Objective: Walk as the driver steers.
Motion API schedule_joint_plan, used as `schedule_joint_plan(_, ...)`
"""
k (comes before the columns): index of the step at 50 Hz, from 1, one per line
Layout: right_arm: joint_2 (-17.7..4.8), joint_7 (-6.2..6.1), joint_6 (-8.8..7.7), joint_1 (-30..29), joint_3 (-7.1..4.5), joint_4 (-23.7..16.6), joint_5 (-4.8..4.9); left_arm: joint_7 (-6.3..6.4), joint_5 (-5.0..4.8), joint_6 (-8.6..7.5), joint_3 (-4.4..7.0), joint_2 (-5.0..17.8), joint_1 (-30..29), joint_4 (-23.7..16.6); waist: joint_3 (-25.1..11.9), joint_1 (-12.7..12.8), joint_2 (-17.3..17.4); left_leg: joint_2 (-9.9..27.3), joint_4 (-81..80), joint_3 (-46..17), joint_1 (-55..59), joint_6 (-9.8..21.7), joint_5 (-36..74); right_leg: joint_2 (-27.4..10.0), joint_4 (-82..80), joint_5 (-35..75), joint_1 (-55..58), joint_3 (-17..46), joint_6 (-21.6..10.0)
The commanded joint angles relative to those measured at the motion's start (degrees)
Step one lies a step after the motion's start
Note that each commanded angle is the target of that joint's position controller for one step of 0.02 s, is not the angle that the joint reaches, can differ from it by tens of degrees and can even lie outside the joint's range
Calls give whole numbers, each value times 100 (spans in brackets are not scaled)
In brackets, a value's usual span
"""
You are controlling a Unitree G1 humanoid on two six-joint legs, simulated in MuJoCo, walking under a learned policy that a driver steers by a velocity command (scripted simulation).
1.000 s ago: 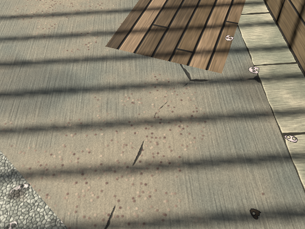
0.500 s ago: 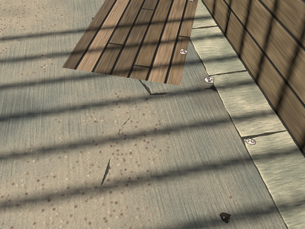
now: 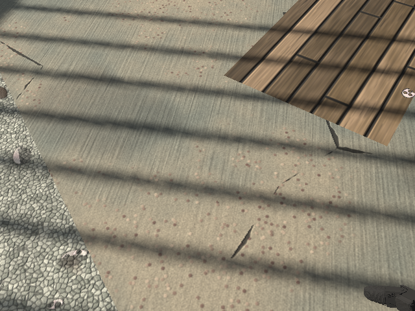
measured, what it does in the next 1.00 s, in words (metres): walks ahead: left foot, then right foot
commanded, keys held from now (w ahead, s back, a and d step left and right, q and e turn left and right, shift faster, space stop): w+q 0.18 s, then w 0.04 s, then w+e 0.78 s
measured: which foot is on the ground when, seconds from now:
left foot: up 0.00-0.08, down 0.10-0.70, up 0.72-1.00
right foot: down 0.00-0.12, up 0.14-0.66, down 0.68-1.00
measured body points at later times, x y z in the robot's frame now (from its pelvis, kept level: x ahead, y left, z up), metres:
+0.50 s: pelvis +0.27 +0.07 +0.01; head +0.29 +0.08 +0.46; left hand +0.41 +0.34 -0.09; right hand +0.38 -0.20 -0.10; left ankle +0.19 +0.13 -0.73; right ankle +0.50 -0.08 -0.67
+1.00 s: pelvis +0.58 +0.05 +0.01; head +0.61 +0.04 +0.46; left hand +0.70 +0.32 -0.09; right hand +0.74 -0.23 -0.07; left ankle +0.78 +0.21 -0.68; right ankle +0.53 -0.03 -0.73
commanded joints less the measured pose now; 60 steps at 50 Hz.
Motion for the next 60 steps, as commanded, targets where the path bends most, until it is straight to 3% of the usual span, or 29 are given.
schedule_joint_plan(1, -287, 105, -105, -767, -36, -678, 17, 3, -90, -41, 259, 1141, -181, -237, 344, -151, -796, -216, -597, 399, 338, 234, 75, -1402, -325, 2829, -352, 386, -849)
schedule_joint_plan(3, -575, 94, -65, -334, -187, -629, -32, 29, -114, 1, 306, 1306, -226, -210, -86, -550, -930, -604, -775, 653, 1208, 538, -231, -1426, 606, 5030, -166, 40, -686)
schedule_joint_plan(5, -1111, -42, 43, 1424, -519, -188, -3, 87, -89, 9, 257, 1216, -222, -298, -1015, -1510, -674, -904, -1077, 486, 3831, 957, -42, -1133, 2966, 5265, -1307, -257, -362)
schedule_joint_plan(6, -1624, -181, 106, 1908, -624, -85, 38, 62, 171, -41, 50, 511, 39, -551, -1509, -1325, 730, 433, -1234, -1730, 5637, 1495, -402, -537, 5076, 616, -3330, -213, -62)
schedule_joint_plan(7, -1793, -144, 0, 1831, -575, -320, -28, 3, 93, -233, -64, 434, 99, -826, -2692, -1137, 1175, 1560, -2481, -5060, 6359, 2435, -1999, 289, 6483, -1458, -4484, 1111, 51)
schedule_joint_plan(8, -1303, -90, -89, 1673, -456, -268, -74, -37, -137, -330, 98, 1015, -673, -960, -2020, -1401, 399, 1396, -2930, -4595, 5888, 2063, -2329, -25, 6677, -864, -5068, 1547, -4)
schedule_joint_plan(9, -1121, -94, -144, 1438, -394, -194, -91, -43, -213, -392, 71, 986, -913, -1067, -1179, -1212, 322, 1188, -2992, -3749, 5009, 1877, -1977, -227, 6319, -305, -5143, 1394, -96)
schedule_joint_plan(10, -948, -104, -177, 1046, -337, -211, -92, 7, -111, -404, 47, 883, -845, -952, -779, -904, -148, 947, -2959, -3040, 4117, 1708, -1196, -499, 5879, 118, -4794, 1348, -93)
schedule_joint_plan(12, -659, -117, -224, 591, -236, -244, -215, 1, 3, -274, 67, 852, -524, -749, -568, -502, 115, 597, -3124, -2172, 3072, 1585, 3, -785, 5372, 581, -4023, 1352, -39)
schedule_joint_plan(17, -694, -162, -408, 876, -208, 253, -194, 15, 32, -34, -6, 541, -854, -684, -191, -609, 105, 458, -3499, -1043, 2570, 1522, 1157, -825, 4456, 1526, -4173, 1146, 198)
schedule_joint_plan(25, -882, -269, -368, 1366, -220, 769, -195, -240, -115, -157, -107, 281, -2077, -1005, 305, -1181, -38, 625, -3715, -204, 3575, 1075, 998, -429, 2181, 3030, -4437, 1085, -89)
schedule_joint_plan(31, -1055, -373, -121, 1422, -277, 925, -162, -480, -58, -166, -88, 336, -2200, -1334, -17, -1010, 114, 891, -2540, 155, 4715, 917, 4034, 77, 1763, 1524, -4199, 528, -517)
schedule_joint_plan(33, -1164, -461, -19, 1326, -284, 853, -181, -422, -48, -127, 141, 769, -1082, -1153, -824, -367, 239, 694, -883, 417, 4460, 719, 5665, 528, 1648, 1331, -2552, 267, -829)
schedule_joint_plan(34, -1099, -509, -46, 1283, -232, 744, -219, -344, -69, -92, 289, 1107, -151, -1017, -1386, 118, 2, 549, 587, 532, 3291, 501, 4592, 90, 1537, 1777, -797, 1014, -1157)
schedule_joint_plan(35, -398, -403, -211, 1953, 4, 491, -341, -299, -70, -84, 441, 1729, 261, -987, -2190, -248, -1459, -569, 2986, 468, 595, 42, 57, -1510, 1487, 1125, 1667, 4058, -2308)
schedule_joint_plan(36, -631, -291, -420, 1670, 9, 552, -311, -256, -97, -70, 314, 1207, 453, -1002, -2767, 17, -1203, -916, 3629, -560, -260, 57, -2393, -1822, 659, 774, 2271, 5563, -2472)
schedule_joint_plan(37, -921, -198, -549, 1077, -79, 324, -42, -214, -46, -46, 231, 977, 186, -1014, -1911, 75, -896, -534, 3679, -762, -791, 143, -1992, -1646, 482, 635, 1740, 4661, -2131)
schedule_joint_plan(38, -864, -184, -622, 775, -30, 198, -27, -193, -50, -26, 212, 909, -210, -1095, -1259, -101, -365, -276, 3226, -646, -777, 183, -1576, -1438, 373, 920, 820, 4001, -1959)
schedule_joint_plan(39, -825, -212, -633, 645, -46, 178, -148, -186, -53, -2, 180, 821, -559, -1168, -739, -335, -17, -105, 2662, -543, -585, 131, -1365, -1215, 230, 1490, -45, 3539, -1850)
schedule_joint_plan(41, -808, -247, -514, 852, -84, 192, -258, -157, 21, 4, 125, 699, -937, -1280, -426, -706, -317, 63, 2152, -489, 49, -51, -1139, -905, -74, 2204, -1101, 3088, -1847)
schedule_joint_plan(44, -595, -309, -374, 891, -13, 207, -307, -76, -19, -20, 166, 830, -1012, -1188, -273, -819, -480, 32, 1292, -244, 352, -385, -759, -637, -209, 2812, -1937, 2472, -1836)
schedule_joint_plan(48, -354, -291, -409, -71, 91, 17, -269, 24, -93, 58, 226, 974, -697, -992, -240, -411, -639, -318, -613, -136, 990, -486, 942, -222, -34, 2077, -2301, 2108, -1414)
schedule_joint_plan(51, -534, -239, -469, -381, 15, -64, -151, 45, -145, 121, 247, 1000, -414, -859, -313, -298, -762, -453, -1289, -355, 1233, -419, 1159, -416, 247, 1443, -1898, 2610, -1266)
schedule_joint_plan(55, -834, -233, -545, 193, -192, 69, -119, 49, -102, 176, 229, 844, -538, -873, -411, -716, -965, -409, -1727, -424, 1994, -14, 434, -560, 1079, 1224, -1487, 3191, -971)
schedule_joint_plan(56, -975, -269, -570, 695, -275, 140, -175, 29, -72, 168, 150, 609, -511, -902, -746, -972, -856, -168, -1814, -540, 2855, 196, 291, -283, 1792, 1245, -1683, 2985, -782)
schedule_joint_plan(57, -1278, -318, -566, 1460, -357, 179, -250, 0, 32, 152, 5, 184, -333, -989, -1538, -1202, -17, 865, -1840, -1563, 4219, 527, -204, 151, 3450, 173, -2308, 2428, -563)
schedule_joint_plan(58, -1729, -271, -471, 1782, -476, 399, -288, -21, -166, 90, -79, -19, 454, -1179, -2011, -794, 1984, 2031, -2528, -4388, 5610, 1479, -1720, 718, 5237, -1551, -4277, 1775, -267)
schedule_joint_plan(59, -1153, -242, -453, 1607, -377, 287, -192, 17, -235, 107, 49, 636, 254, -1008, -1512, -990, 1098, 1947, -2855, -4629, 5243, 1362, -3053, 254, 5929, -1118, -4890, 1912, -172)
schedule_joint_plan(60, -870, -268, -432, 1394, -297, 259, -170, 24, -177, 145, 144, 920, -402, -1088, -846, -1136, 566, 1682, -2882, -3632, 4609, 1108, -2706, 83, 6053, -578, -4985, 1764, -150)
Velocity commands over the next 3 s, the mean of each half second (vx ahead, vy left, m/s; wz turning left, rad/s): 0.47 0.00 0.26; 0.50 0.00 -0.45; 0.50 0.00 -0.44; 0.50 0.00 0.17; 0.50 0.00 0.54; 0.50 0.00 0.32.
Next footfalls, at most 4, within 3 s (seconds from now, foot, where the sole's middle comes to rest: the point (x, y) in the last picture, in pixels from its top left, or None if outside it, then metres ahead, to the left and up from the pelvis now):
0.10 left None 0.23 0.14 -0.77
0.68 right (254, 275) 0.57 -0.03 -0.77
1.12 left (207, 195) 0.86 0.15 -0.77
1.64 right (299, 168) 1.02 -0.19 -0.77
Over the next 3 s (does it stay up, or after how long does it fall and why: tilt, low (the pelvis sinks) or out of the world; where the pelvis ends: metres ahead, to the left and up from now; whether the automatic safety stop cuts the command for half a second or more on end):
stays up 1.63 -0.14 0.01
